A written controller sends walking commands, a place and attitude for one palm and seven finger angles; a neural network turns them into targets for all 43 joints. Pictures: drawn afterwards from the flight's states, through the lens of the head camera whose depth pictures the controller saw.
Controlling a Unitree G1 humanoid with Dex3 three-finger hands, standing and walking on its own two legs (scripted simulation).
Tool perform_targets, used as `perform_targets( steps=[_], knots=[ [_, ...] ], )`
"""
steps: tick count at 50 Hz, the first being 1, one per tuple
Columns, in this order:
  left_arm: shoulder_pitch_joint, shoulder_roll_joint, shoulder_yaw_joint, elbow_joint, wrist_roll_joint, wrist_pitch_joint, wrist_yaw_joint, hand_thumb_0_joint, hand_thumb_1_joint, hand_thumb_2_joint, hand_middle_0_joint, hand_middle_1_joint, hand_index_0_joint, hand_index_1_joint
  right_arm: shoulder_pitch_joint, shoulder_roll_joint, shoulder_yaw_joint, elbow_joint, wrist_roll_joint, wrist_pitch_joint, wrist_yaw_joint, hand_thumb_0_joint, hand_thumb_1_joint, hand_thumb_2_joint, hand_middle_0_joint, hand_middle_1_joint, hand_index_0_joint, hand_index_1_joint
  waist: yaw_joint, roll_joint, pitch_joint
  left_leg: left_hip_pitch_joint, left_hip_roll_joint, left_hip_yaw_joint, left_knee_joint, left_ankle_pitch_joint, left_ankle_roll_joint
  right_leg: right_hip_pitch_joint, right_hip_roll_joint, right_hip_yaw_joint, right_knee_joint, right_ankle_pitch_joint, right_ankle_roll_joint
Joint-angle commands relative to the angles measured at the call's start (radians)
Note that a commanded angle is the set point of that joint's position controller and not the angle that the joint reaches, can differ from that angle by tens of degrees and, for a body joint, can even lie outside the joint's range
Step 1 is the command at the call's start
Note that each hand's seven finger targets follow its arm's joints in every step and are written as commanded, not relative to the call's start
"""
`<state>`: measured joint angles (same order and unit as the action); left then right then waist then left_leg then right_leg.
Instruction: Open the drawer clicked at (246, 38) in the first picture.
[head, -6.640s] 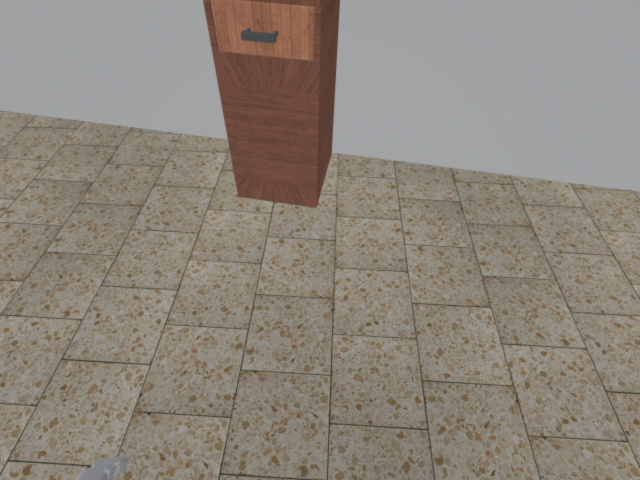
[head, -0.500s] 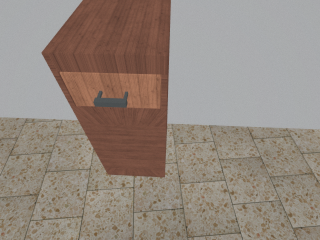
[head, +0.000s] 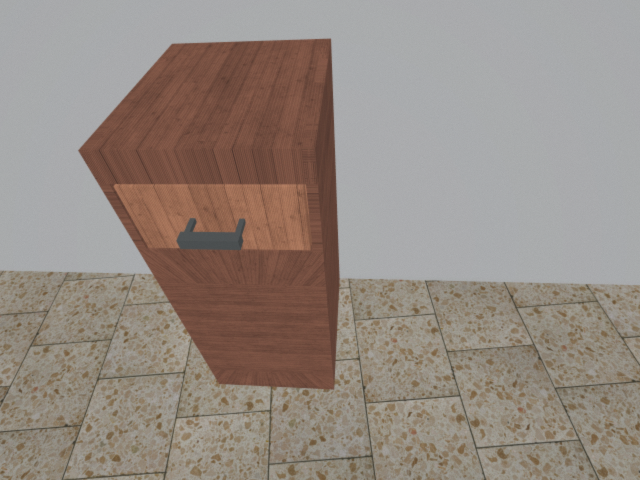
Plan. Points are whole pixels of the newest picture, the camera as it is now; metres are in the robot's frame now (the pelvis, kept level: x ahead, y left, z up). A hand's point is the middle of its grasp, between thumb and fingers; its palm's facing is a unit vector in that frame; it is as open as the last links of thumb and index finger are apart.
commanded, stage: raise the hand with hooked fingers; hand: left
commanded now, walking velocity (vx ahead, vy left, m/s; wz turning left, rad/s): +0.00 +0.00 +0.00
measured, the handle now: (213, 232) +0.52 +0.22 -0.01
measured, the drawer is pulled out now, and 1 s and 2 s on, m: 0.00 0.00 0.00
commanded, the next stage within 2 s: move the hooked fingers above the handle in 2.00 s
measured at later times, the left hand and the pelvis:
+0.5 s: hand (186, 474) +0.15 +0.17 -0.04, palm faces -0.01 -0.24 -0.97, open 8.4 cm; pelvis -0.08 +0.01 -0.03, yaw -7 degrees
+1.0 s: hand (142, 409) +0.21 +0.23 +0.01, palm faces +0.01 -0.15 -0.99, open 11.4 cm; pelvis -0.08 +0.06 -0.01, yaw -7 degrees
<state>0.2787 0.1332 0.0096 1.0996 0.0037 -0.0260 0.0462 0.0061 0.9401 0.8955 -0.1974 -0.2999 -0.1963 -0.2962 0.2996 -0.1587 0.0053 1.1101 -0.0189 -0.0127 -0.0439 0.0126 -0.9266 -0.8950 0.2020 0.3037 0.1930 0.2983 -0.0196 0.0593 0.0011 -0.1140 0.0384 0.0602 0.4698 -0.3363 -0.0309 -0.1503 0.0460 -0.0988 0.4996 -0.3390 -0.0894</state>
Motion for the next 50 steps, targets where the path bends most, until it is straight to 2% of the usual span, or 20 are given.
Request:
perform_targets(
  steps=[1,4,5,6,7,8,9,10,12,14,15,17,19,22,25,28,34,42,46,50],
  knots=[
    [0.085,0.113,0.015,-0.018,0.003,-0.017,0.000,0.000,0.900,0.900,-0.200,-0.300,-0.200,-0.300,0.092,-0.046,0.001,-0.009,0.004,-0.006,-0.002,0.000,-0.900,-0.900,0.200,0.300,0.200,0.300,0.009,-0.071,0.028,-0.055,0.054,-0.036,-0.041,0.224,0.043,0.045,-0.178,0.166,-0.097,0.570,0.025],
    [0.092,0.114,0.015,-0.013,0.003,-0.016,0.000,0.000,0.900,0.900,-0.200,-0.300,-0.200,-0.300,0.097,-0.040,0.003,0.000,0.006,-0.002,-0.002,0.000,-0.900,-0.900,0.200,0.300,0.200,0.300,0.008,-0.077,0.041,-0.064,0.052,-0.034,-0.044,0.197,0.040,0.045,-0.180,0.166,-0.110,0.557,0.025],
    [0.211,0.171,0.038,0.026,0.011,-0.037,0.046,0.000,0.900,0.900,-0.200,-0.300,-0.200,-0.300,-0.040,-0.095,-0.030,-0.076,0.015,-0.009,0.004,0.000,-0.900,-0.900,0.200,0.300,0.200,0.300,0.081,-0.439,0.155,-0.313,0.017,0.045,0.268,-0.002,0.016,0.082,-0.242,0.273,-0.113,1.363,0.206],
    [-0.624,0.442,-0.072,-1.397,0.178,-0.243,0.010,0.000,0.877,0.890,-0.202,-0.315,-0.202,-0.315,-0.101,-0.262,-0.028,-0.436,0.046,-0.187,-0.047,0.000,-0.900,-0.900,0.200,0.300,0.200,0.300,-0.010,0.015,-0.287,0.022,-0.053,-0.003,0.136,0.220,0.104,0.037,-0.189,0.388,-0.014,1.005,0.078],
    [-0.199,0.425,0.000,-1.152,0.191,-0.162,0.081,0.000,0.853,0.880,-0.203,-0.330,-0.203,-0.330,-0.094,-0.191,-0.024,-0.379,0.022,-0.258,-0.073,0.000,-0.900,-0.900,0.200,0.300,0.200,0.300,0.018,0.249,-0.351,0.057,-0.049,0.002,0.014,0.476,0.113,0.087,-0.129,0.308,0.055,0.747,0.025],
    [-0.179,0.365,0.014,-1.187,0.129,-0.100,0.158,0.000,0.830,0.870,-0.205,-0.345,-0.205,-0.345,-0.126,-0.190,-0.040,-0.339,0.052,-0.274,-0.074,0.000,-0.900,-0.900,0.200,0.300,0.200,0.300,0.048,0.394,-0.234,0.019,-0.033,-0.020,-0.003,0.494,0.074,-0.055,-0.103,0.208,0.014,0.445,0.023],
    [0.083,0.166,-0.081,-0.991,0.171,-0.002,0.177,0.000,0.807,0.860,-0.207,-0.360,-0.207,-0.360,-0.118,-0.119,-0.028,-0.345,0.067,-0.267,-0.067,0.000,-0.900,-0.900,0.200,0.300,0.200,0.300,0.029,0.209,-0.164,-0.032,-0.006,-0.058,-0.020,0.454,0.071,-0.097,-0.080,0.163,0.017,0.329,0.036],
    [-0.049,0.164,-0.117,-1.165,0.213,-0.006,0.185,0.000,0.783,0.850,-0.208,-0.375,-0.208,-0.375,-0.166,-0.155,-0.029,-0.431,0.075,-0.273,-0.064,0.000,-0.900,-0.900,0.200,0.300,0.200,0.300,0.022,0.117,-0.074,-0.094,-0.019,-0.079,-0.006,0.409,0.079,-0.140,-0.074,0.160,0.016,0.327,0.042],
    [0.038,0.223,-0.084,-1.162,0.374,-0.016,0.230,0.000,0.737,0.830,-0.212,-0.405,-0.212,-0.405,-0.169,-0.198,-0.041,-0.462,0.038,-0.260,-0.059,0.000,-0.900,-0.900,0.200,0.300,0.200,0.300,0.014,-0.180,-0.138,-0.141,-0.042,-0.066,0.089,0.380,0.102,-0.201,-0.064,0.196,0.048,0.393,0.054],
    [0.103,0.225,-0.078,-1.079,0.565,-0.003,0.274,0.000,0.690,0.810,-0.215,-0.435,-0.215,-0.435,-0.152,-0.194,-0.055,-0.517,0.003,-0.211,-0.042,0.000,-0.900,-0.900,0.200,0.300,0.200,0.300,0.032,-0.335,-0.201,-0.282,-0.088,-0.061,0.151,0.281,0.082,-0.190,-0.091,0.230,0.086,0.452,0.093],
    [0.143,0.207,-0.083,-1.014,0.644,-0.001,0.299,0.000,0.667,0.800,-0.217,-0.450,-0.217,-0.450,-0.177,-0.193,-0.061,-0.542,-0.008,-0.182,-0.031,0.000,-0.900,-0.900,0.200,0.300,0.200,0.300,0.045,-0.383,-0.154,-0.377,-0.096,-0.069,0.160,0.190,0.070,-0.207,-0.101,0.251,0.077,0.373,0.095],
    [0.302,0.150,-0.119,-0.948,0.794,-0.002,0.338,0.000,0.620,0.780,-0.220,-0.480,-0.220,-0.480,-0.206,-0.195,-0.076,-0.587,-0.024,-0.120,0.010,0.000,-0.900,-0.900,0.200,0.300,0.200,0.300,0.101,-0.373,-0.103,-0.473,-0.105,-0.065,0.155,0.097,0.053,-0.237,-0.088,0.264,0.071,0.189,0.066],
    [0.316,0.172,-0.116,-1.066,0.920,-0.018,0.360,0.000,0.573,0.760,-0.223,-0.510,-0.223,-0.510,-0.268,-0.199,-0.078,-0.647,-0.017,-0.064,0.058,0.000,-0.900,-0.900,0.200,0.300,0.200,0.300,0.161,-0.245,-0.179,-0.503,-0.116,-0.047,0.179,0.110,0.046,-0.235,-0.075,0.263,0.126,0.125,0.028],
    [0.258,0.246,-0.070,-1.196,1.039,0.005,0.404,0.000,0.503,0.730,-0.228,-0.555,-0.228,-0.555,-0.351,-0.185,-0.067,-0.722,-0.015,0.000,0.090,0.000,-0.900,-0.900,0.200,0.300,0.200,0.300,0.177,-0.128,-0.243,-0.526,-0.134,-0.031,0.225,0.086,0.052,-0.230,-0.079,0.299,0.152,0.060,0.013],
    [0.055,0.298,-0.031,-1.267,1.127,0.045,0.475,0.000,0.433,0.700,-0.233,-0.600,-0.233,-0.600,-0.362,-0.157,-0.061,-0.753,-0.021,0.041,0.077,0.000,-0.900,-0.900,0.200,0.300,0.200,0.300,0.144,-0.094,-0.237,-0.513,-0.145,-0.025,0.255,0.029,0.054,-0.309,-0.059,0.319,0.128,-0.140,0.014],
    [-0.289,0.331,-0.031,-1.332,1.175,0.061,0.549,0.000,0.363,0.670,-0.238,-0.645,-0.238,-0.645,-0.369,-0.141,-0.056,-0.753,-0.029,0.057,0.035,0.000,-0.900,-0.900,0.200,0.300,0.200,0.300,0.083,-0.085,-0.261,-0.464,-0.147,-0.043,0.302,-0.071,0.066,-0.383,-0.056,0.348,0.092,-0.261,0.019],
    [-0.388,0.308,-0.082,-1.262,1.076,0.072,0.539,0.000,0.223,0.610,-0.248,-0.735,-0.248,-0.735,-0.370,-0.128,-0.040,-0.708,-0.022,0.029,-0.029,0.000,-0.900,-0.900,0.200,0.300,0.200,0.300,0.039,-0.061,-0.276,-0.351,-0.127,-0.066,0.260,-0.131,0.077,-0.344,-0.051,0.283,0.044,-0.292,0.037],
    [-0.338,0.276,-0.145,-1.067,1.010,0.216,0.302,0.000,0.037,0.530,-0.262,-0.855,-0.262,-0.855,-0.382,-0.150,-0.007,-0.682,0.006,0.043,-0.037,0.000,-0.900,-0.900,0.200,0.300,0.200,0.300,0.096,-0.130,-0.156,-0.342,-0.091,-0.072,0.073,-0.069,0.068,-0.208,-0.052,0.180,0.013,-0.174,0.048],
    [-0.268,0.326,-0.070,-1.165,1.017,0.176,0.241,0.000,-0.057,0.490,-0.268,-0.915,-0.268,-0.915,-0.348,-0.154,-0.012,-0.696,-0.004,0.039,-0.021,0.000,-0.900,-0.900,0.200,0.300,0.200,0.300,0.132,-0.114,-0.194,-0.306,-0.081,-0.079,0.036,0.038,0.064,-0.127,-0.049,0.147,0.043,-0.047,0.038],
    [-0.303,0.348,-0.020,-1.273,1.044,0.120,0.280,0.000,-0.150,0.450,-0.275,-0.975,-0.275,-0.975,-0.334,-0.157,-0.025,-0.700,-0.013,0.037,-0.001,0.000,-0.900,-0.900,0.200,0.300,0.200,0.300,0.138,-0.022,-0.204,-0.256,-0.073,-0.098,0.015,0.107,0.057,-0.128,-0.034,0.124,0.073,0.039,0.022]
  ],
)
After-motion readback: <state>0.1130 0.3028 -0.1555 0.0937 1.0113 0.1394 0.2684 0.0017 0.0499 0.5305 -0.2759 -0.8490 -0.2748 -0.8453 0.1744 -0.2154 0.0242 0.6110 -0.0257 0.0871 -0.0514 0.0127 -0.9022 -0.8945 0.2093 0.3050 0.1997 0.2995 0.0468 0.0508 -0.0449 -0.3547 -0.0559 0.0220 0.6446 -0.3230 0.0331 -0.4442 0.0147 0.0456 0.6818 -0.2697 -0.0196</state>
